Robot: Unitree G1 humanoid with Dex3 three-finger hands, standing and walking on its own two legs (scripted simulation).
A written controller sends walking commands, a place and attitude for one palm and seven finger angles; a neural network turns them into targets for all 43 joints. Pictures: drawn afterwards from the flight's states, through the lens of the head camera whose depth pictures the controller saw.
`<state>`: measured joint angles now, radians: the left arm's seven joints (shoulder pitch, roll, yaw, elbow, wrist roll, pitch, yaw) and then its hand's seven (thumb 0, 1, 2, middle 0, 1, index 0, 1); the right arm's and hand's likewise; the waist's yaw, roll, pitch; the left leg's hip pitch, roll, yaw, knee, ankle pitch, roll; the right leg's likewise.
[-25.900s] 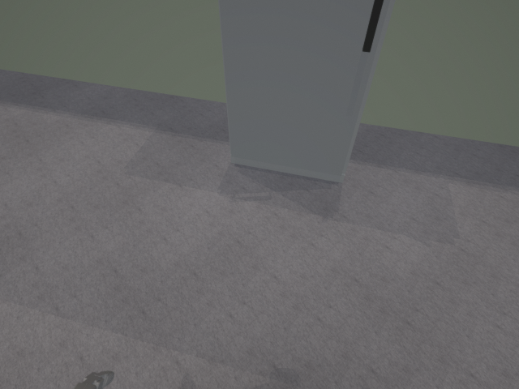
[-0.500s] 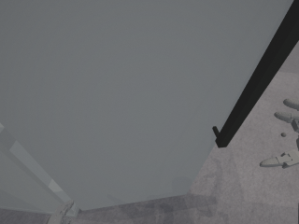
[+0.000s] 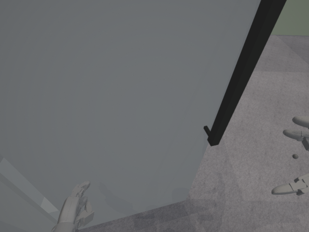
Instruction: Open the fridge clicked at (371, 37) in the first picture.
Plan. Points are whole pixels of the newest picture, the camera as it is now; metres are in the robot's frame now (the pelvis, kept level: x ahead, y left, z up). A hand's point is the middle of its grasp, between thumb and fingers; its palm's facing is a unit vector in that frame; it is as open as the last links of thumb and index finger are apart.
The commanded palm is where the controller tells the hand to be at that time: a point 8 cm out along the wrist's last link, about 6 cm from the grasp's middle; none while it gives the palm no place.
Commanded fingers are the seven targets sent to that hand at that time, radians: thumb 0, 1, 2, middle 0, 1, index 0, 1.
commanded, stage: draw the hand back to the body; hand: right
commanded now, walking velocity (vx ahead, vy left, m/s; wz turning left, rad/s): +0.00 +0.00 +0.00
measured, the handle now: (234, 72) +0.40 -0.18 +0.24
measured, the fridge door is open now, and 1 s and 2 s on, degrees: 75 75 75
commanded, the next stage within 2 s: step back with the hand held close in 1.66 s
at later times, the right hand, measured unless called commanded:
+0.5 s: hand (295, 160) +0.22 -0.28 +0.16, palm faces -0.03 +0.99 -0.11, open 14.6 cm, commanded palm +0.18 -0.32 +0.17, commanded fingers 0.00 0.48 -0.23 0.25 1.11 0.25 1.11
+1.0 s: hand out of the picture +0.21 -0.30 +0.17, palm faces +0.53 +0.78 -0.34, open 11.6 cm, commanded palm +0.16 -0.32 +0.18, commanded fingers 0.00 -0.43 -0.67 0.22 0.58 0.22 0.58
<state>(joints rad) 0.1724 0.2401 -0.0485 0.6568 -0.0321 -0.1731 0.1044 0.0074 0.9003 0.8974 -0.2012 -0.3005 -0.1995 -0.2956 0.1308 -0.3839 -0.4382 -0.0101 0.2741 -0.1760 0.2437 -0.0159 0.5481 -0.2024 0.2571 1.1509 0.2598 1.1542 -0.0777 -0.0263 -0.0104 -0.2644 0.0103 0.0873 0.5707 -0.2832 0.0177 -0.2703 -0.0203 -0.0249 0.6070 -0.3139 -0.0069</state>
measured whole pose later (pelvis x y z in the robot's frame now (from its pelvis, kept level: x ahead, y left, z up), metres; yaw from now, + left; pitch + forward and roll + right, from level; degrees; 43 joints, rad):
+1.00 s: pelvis +0.01 -0.02 +0.01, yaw +0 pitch -5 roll +0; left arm 0.18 0.21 -0.04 0.71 0.01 -0.19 0.08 0.01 0.90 0.90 -0.20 -0.30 -0.20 -0.30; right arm 0.37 -0.33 -0.35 -0.33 0.08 -0.04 -0.15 -0.01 -0.09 -0.51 0.23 0.78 0.24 0.78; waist -0.09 -0.06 0.04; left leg -0.10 0.04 0.08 0.43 -0.23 -0.01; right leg -0.09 0.02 -0.03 0.44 -0.25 -0.03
